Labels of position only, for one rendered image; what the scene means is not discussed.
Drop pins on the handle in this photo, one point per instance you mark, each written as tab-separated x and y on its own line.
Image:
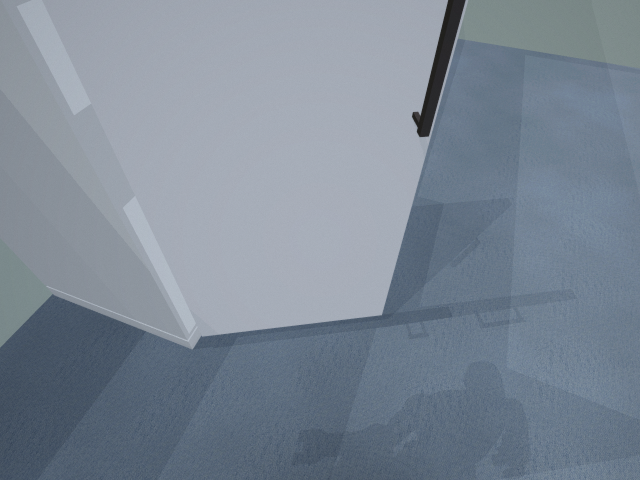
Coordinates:
447	37

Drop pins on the fridge door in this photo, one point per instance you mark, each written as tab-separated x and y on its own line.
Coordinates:
269	143

